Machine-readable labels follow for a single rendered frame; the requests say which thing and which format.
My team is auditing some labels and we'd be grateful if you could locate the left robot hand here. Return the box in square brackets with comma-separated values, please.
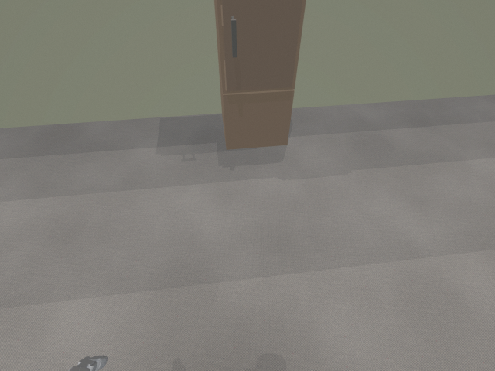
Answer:
[68, 356, 108, 371]

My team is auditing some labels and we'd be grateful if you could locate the handle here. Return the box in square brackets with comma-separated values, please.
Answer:
[231, 16, 237, 57]

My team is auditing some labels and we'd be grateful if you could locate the cupboard door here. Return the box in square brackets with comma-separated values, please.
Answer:
[222, 0, 302, 91]

